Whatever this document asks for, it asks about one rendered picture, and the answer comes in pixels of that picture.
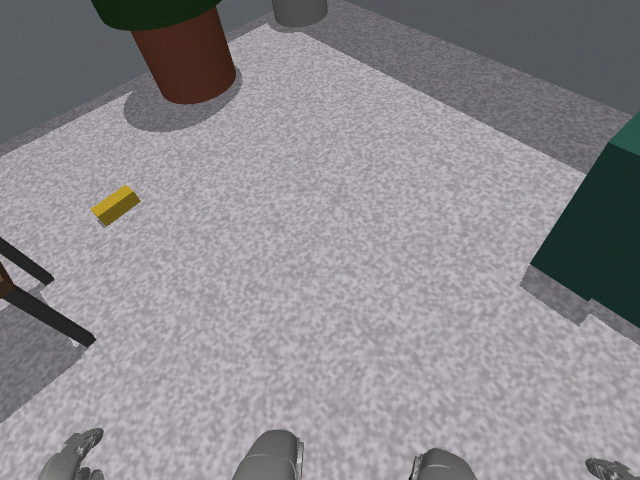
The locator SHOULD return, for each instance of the potted plant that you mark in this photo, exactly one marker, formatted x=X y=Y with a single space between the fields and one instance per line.
x=181 y=41

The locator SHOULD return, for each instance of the sofa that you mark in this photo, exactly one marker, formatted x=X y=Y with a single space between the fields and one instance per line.
x=594 y=247

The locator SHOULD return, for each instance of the chair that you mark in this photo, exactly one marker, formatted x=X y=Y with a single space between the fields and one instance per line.
x=31 y=305

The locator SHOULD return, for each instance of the left robot hand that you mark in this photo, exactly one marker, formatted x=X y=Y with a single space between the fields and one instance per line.
x=65 y=465

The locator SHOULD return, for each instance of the right robot hand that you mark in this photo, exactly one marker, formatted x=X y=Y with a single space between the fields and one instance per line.
x=606 y=470

